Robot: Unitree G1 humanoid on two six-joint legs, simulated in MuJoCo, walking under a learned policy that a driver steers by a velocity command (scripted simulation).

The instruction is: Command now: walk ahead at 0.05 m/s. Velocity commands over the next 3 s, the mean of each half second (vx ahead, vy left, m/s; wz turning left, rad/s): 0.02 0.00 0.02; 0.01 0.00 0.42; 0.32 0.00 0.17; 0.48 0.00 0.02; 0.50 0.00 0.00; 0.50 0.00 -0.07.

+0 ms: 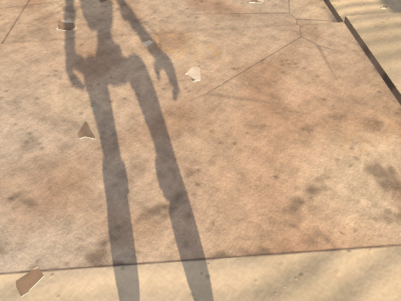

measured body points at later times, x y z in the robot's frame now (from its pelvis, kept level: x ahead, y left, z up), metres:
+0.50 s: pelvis +0.06 +0.02 +0.00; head +0.07 +0.02 +0.45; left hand +0.15 +0.28 -0.13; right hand +0.14 -0.24 -0.14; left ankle +0.03 +0.14 -0.73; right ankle +0.06 -0.09 -0.73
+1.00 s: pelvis +0.03 +0.08 +0.01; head +0.06 +0.12 +0.46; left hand +0.10 +0.40 -0.12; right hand +0.21 -0.16 -0.09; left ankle +0.03 +0.15 -0.73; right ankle +0.07 -0.08 -0.65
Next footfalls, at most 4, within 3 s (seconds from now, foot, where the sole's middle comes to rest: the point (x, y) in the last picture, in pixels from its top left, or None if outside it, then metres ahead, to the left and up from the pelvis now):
0.02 left None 0.07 0.16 -0.77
1.42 right None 0.27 -0.02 -0.77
1.90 left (114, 292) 0.53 0.32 -0.77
2.42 right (161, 200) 0.89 0.19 -0.77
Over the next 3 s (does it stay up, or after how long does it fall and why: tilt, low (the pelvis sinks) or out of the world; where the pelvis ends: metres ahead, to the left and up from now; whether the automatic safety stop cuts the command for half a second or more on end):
stays up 0.99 0.36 -0.01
